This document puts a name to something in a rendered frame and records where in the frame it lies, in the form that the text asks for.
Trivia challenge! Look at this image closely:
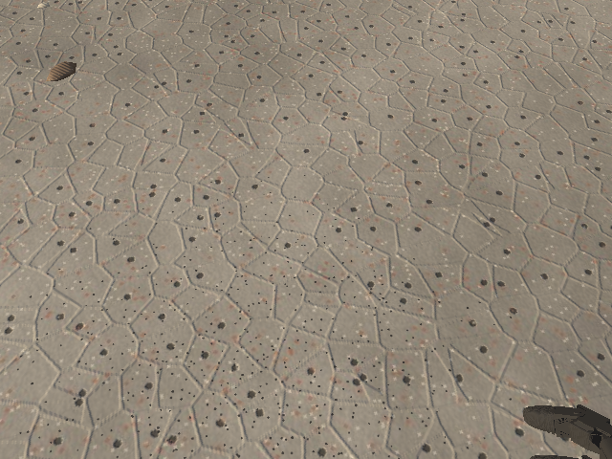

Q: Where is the right robot hand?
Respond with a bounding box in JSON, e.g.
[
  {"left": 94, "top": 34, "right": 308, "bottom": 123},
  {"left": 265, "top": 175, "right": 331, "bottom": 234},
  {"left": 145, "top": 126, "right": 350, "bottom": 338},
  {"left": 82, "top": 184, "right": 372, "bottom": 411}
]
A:
[{"left": 523, "top": 404, "right": 612, "bottom": 459}]

